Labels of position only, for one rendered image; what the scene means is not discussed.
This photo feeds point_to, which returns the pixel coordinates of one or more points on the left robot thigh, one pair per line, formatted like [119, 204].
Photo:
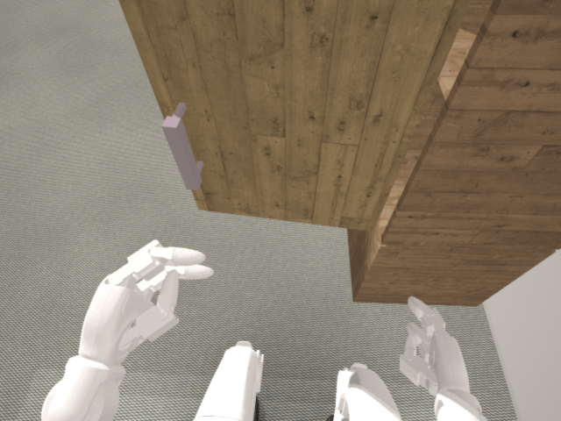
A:
[237, 379]

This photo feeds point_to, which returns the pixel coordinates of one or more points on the right robot thigh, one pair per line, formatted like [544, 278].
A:
[364, 396]

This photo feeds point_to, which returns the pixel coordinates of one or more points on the left robot hand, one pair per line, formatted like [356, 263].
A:
[119, 300]

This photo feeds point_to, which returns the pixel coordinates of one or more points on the cupboard door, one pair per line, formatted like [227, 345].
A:
[301, 110]

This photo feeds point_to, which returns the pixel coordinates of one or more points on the robot right forearm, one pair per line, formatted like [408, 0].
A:
[457, 405]

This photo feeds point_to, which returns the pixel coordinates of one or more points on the robot left forearm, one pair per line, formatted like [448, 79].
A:
[87, 392]

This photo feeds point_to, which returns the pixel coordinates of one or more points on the robot thigh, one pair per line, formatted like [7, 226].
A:
[237, 379]
[364, 396]

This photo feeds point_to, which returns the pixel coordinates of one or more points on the handle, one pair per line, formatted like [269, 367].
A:
[177, 139]

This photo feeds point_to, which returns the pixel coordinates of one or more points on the right robot hand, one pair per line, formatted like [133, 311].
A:
[440, 353]

